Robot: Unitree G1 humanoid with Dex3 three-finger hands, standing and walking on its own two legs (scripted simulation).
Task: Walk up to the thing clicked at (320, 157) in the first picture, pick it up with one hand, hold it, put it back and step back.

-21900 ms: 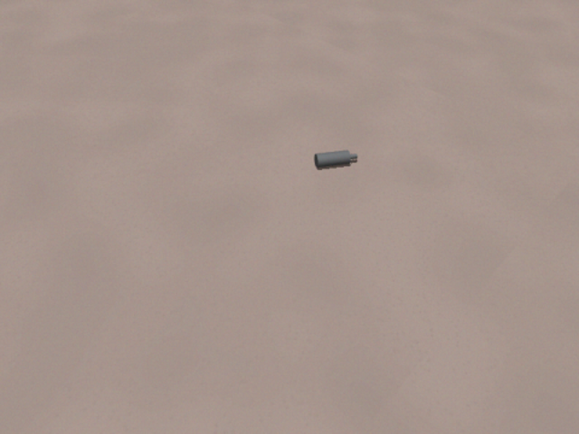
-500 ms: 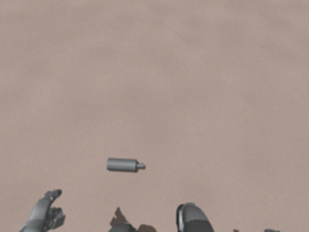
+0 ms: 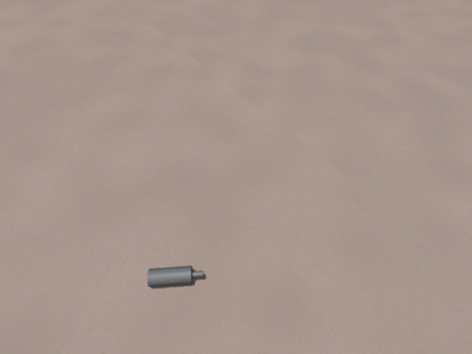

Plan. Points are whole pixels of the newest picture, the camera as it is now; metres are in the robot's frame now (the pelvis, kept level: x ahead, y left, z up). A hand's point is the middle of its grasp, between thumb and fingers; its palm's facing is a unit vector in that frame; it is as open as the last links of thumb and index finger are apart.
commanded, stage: walk up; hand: left
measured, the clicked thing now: (176, 275) +0.57 +0.23 -0.72
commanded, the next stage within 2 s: stand in 1.16 s
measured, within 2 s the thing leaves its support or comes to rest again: neither
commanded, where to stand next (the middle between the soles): +0.18 +0.01 m, yaw +2 degrees
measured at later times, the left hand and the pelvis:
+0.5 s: hand out of the picture +0.13 +0.29 -0.16, palm faces -0.03 -0.94 -0.34, open 7.4 cm; pelvis +0.05 +0.03 +0.00, yaw +0 degrees
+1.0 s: hand out of the picture +0.15 +0.26 -0.14, palm faces +0.00 -0.95 -0.33, open 7.4 cm; pelvis +0.06 +0.00 +0.01, yaw +1 degrees
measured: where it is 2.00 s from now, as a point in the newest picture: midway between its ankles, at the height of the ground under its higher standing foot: outside the picture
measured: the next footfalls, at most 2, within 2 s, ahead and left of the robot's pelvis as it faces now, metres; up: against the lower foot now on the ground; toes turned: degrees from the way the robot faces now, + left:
left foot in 0.28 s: +0.15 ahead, +0.15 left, +0.00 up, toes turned +1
right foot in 0.56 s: +0.09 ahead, -0.13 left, +0.00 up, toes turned +0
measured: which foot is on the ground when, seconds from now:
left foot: up 0.00-0.26, down 0.28-1.00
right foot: down 0.00-0.32, up 0.34-0.54, down 0.56-1.00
